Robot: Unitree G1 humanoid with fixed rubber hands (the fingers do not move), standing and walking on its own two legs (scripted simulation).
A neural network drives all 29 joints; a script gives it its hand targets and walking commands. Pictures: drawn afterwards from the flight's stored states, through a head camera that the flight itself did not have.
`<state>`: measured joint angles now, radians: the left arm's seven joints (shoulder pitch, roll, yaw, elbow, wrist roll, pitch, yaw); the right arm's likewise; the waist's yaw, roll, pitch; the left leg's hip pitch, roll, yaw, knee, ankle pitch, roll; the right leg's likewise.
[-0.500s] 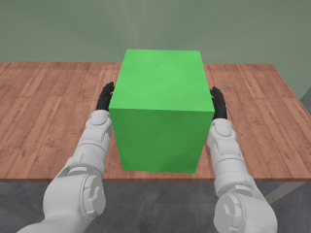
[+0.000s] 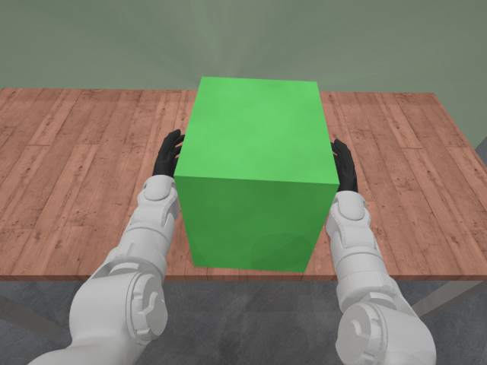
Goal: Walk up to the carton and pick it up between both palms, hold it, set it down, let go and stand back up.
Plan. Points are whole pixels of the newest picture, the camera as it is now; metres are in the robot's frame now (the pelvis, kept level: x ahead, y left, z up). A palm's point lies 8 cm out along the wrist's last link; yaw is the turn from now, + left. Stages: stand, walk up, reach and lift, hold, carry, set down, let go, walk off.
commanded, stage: set down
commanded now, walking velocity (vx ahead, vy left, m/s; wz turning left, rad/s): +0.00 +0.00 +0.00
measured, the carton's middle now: (254, 176) +0.46 -0.03 +0.05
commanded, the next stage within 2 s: none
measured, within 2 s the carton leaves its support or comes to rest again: neither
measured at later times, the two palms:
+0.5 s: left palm (166, 178) +0.44 +0.13 +0.08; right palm (342, 191) +0.40 -0.17 +0.07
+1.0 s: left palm (167, 178) +0.45 +0.13 +0.07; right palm (341, 190) +0.41 -0.18 +0.06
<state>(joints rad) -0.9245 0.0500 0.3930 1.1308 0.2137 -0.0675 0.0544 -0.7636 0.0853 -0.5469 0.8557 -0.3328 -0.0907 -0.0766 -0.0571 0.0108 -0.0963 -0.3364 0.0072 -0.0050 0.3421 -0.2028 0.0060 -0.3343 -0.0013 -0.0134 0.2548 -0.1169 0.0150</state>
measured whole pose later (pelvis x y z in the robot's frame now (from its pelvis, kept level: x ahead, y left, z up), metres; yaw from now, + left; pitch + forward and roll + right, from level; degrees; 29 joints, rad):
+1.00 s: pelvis -0.01 +0.00 +0.00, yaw -1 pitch +14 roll -1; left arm -0.97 0.08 0.42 1.23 0.25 -0.18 0.07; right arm -0.83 0.04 -0.57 1.00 -0.35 -0.20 -0.06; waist -0.06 0.01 -0.10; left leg -0.42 0.01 0.02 0.38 -0.21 0.01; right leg -0.41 0.00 -0.02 0.28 -0.11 0.02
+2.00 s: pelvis -0.06 -0.02 -0.01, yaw +1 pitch +12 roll +0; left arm -1.04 0.38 -0.11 1.18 -0.33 0.09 0.02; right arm -0.91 -0.24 -0.07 0.92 0.25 0.19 -0.12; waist -0.11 -0.02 -0.15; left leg -0.48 0.01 -0.03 0.43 -0.16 -0.02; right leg -0.51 -0.01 -0.06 0.42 -0.12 -0.02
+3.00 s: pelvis -0.03 +0.00 +0.00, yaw -2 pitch +2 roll -1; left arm -0.33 0.28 0.03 0.34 -0.22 0.28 0.00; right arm -0.23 -0.25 -0.03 0.26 0.28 0.16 -0.09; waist -0.04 0.00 0.04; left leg -0.20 0.02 0.03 0.37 -0.21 0.00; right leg -0.22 0.01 0.01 0.31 -0.12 0.01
